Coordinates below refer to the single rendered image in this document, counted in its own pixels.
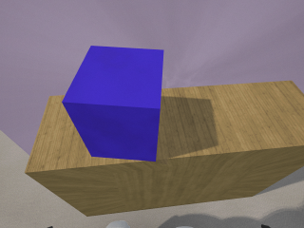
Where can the carton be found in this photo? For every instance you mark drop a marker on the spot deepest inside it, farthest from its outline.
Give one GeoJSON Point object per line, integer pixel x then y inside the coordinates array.
{"type": "Point", "coordinates": [114, 101]}

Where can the pedestal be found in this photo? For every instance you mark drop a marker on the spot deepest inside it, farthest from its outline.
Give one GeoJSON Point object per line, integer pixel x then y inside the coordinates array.
{"type": "Point", "coordinates": [215, 142]}

